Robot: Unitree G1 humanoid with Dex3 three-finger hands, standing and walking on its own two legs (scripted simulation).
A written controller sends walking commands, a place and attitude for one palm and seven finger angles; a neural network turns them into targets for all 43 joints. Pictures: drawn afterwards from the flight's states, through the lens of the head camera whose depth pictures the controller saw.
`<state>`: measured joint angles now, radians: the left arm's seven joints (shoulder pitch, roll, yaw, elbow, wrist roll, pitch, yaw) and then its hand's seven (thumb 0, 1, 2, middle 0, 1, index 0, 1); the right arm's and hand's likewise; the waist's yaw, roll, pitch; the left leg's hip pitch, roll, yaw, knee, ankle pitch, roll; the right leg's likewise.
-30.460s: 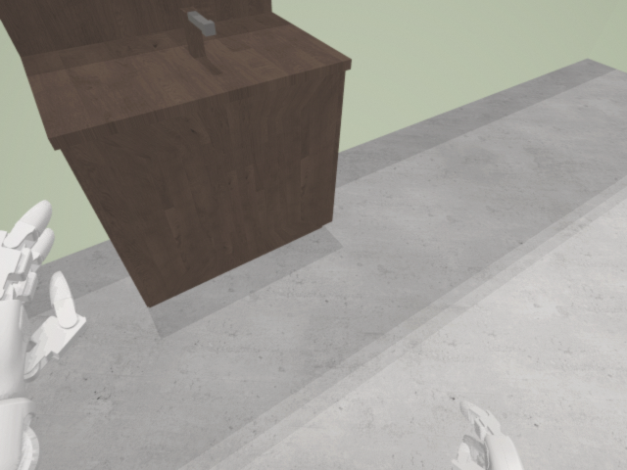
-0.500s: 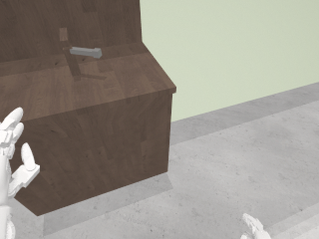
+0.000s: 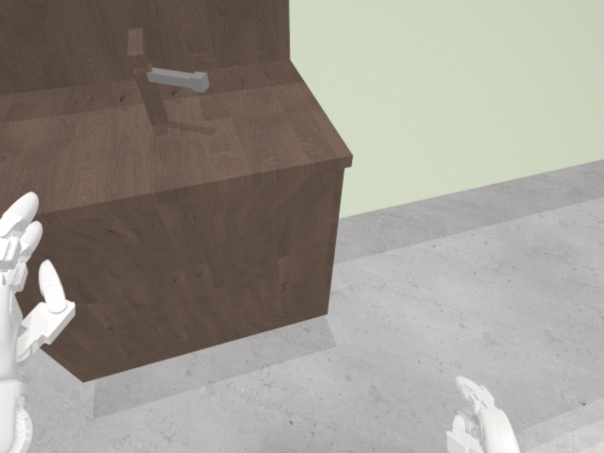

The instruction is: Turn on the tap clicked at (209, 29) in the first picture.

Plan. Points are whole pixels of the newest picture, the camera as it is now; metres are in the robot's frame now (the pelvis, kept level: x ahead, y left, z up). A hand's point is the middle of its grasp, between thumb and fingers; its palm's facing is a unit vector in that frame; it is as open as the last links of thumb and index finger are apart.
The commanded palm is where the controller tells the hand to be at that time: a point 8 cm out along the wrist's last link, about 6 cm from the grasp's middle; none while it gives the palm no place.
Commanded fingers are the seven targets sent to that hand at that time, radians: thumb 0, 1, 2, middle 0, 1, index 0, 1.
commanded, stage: stand and check the lever's angle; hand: left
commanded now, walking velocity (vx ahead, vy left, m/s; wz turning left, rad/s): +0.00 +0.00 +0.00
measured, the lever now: (199, 81) +0.74 +0.26 +0.13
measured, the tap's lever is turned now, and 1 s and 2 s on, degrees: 57 57 57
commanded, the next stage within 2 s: take the last steps up to it in 0.04 s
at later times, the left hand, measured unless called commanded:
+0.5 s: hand (87, 274) +0.26 +0.25 +0.16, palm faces +0.46 -0.81 -0.36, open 7.4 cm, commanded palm +0.20 +0.28 +0.18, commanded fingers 0.00 0.90 0.90 -0.20 -0.30 -0.20 -0.30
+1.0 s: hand (158, 196) +0.37 +0.21 +0.17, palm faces +0.38 -0.81 -0.44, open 7.4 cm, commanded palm +0.30 +0.25 +0.18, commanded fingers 0.00 0.90 0.90 -0.20 -0.30 -0.20 -0.30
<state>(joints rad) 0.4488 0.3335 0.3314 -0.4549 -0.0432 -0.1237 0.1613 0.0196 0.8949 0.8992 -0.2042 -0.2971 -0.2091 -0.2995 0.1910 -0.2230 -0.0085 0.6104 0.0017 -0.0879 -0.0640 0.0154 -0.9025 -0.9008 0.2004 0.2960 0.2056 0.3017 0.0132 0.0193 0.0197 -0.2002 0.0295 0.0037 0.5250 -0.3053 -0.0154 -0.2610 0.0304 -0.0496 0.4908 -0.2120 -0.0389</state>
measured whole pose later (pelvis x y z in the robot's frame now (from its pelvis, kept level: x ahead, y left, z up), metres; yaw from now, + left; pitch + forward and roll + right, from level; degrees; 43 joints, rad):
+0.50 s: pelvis +0.03 +0.00 -0.01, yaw -1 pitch -1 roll +0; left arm 0.42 0.33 0.34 -0.44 -0.03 -0.08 0.19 0.02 0.90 0.90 -0.20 -0.30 -0.21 -0.30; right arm 0.25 -0.18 0.02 0.63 0.00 -0.08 -0.07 0.02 -0.90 -0.90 0.20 0.30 0.21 0.30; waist 0.00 0.01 -0.02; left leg -0.19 0.02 0.02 0.63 -0.42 0.00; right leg -0.29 0.02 -0.04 0.66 -0.35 -0.03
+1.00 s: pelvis +0.13 -0.02 -0.01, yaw -3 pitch -2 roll +2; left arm 0.43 0.38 0.37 -0.49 -0.05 -0.10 0.17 0.02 0.90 0.90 -0.20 -0.30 -0.21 -0.30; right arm 0.17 -0.16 0.02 0.59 0.01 -0.10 -0.05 0.01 -0.90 -0.90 0.20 0.30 0.20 0.30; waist -0.01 0.02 0.06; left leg -0.29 0.07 0.10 0.62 -0.30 -0.02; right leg -0.32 -0.03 -0.06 0.71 -0.44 -0.01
